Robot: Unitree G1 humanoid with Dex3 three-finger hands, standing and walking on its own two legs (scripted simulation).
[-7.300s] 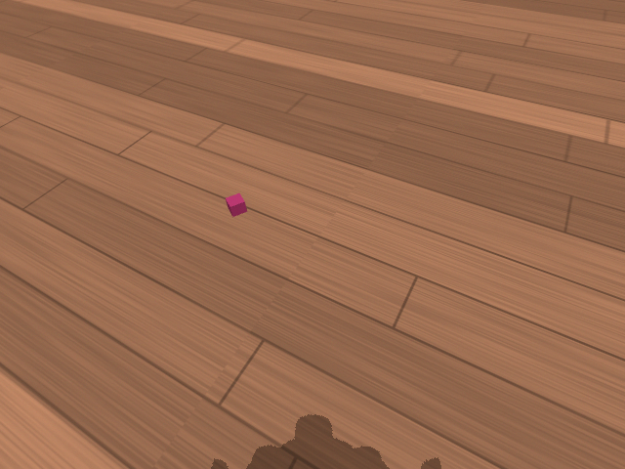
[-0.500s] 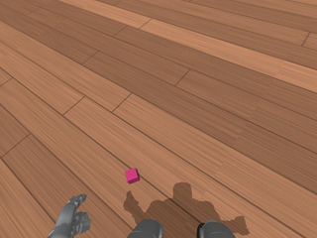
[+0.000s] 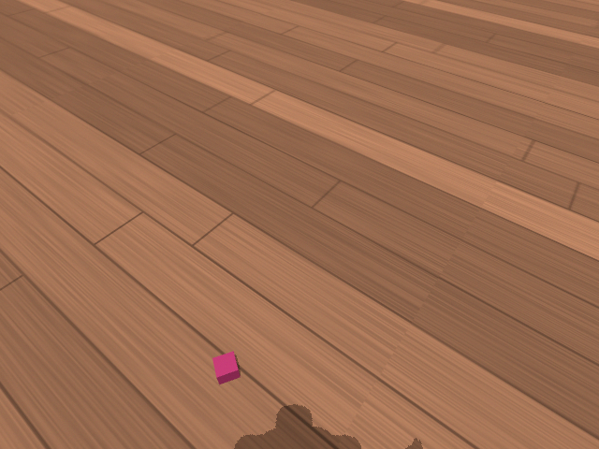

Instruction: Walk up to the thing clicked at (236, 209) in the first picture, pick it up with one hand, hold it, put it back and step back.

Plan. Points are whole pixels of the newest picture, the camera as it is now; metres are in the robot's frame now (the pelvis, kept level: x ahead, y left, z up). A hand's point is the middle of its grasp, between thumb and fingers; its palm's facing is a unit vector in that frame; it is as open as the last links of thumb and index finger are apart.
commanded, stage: walk up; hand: left
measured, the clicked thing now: (226, 367) +0.50 +0.27 -0.74
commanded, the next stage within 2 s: none
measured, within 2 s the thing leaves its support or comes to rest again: neither
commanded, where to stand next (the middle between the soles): +0.09 +0.00 m, yaw -1 degrees
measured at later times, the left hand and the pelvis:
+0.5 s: hand out of the picture +0.15 +0.25 -0.12, palm faces +0.01 -0.86 -0.51, open 7.4 cm; pelvis +0.01 -0.02 -0.02, yaw +1 degrees
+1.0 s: hand out of the picture +0.07 +0.29 -0.15, palm faces -0.06 -0.92 -0.38, open 7.4 cm; pelvis +0.04 +0.00 +0.00, yaw -1 degrees
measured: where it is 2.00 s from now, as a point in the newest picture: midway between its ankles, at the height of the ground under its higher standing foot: outside the picture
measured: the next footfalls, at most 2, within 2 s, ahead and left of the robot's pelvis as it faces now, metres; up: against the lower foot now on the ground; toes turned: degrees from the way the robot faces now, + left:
right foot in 0.12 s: +0.12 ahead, -0.15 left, +0.00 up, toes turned -2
left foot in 0.60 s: +0.04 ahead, +0.12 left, +0.00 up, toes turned +1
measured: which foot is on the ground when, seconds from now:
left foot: down 0.00-0.14, up 0.16-0.58, down 0.60-1.00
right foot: up 0.00-0.10, down 0.12-0.64, up 0.66-1.00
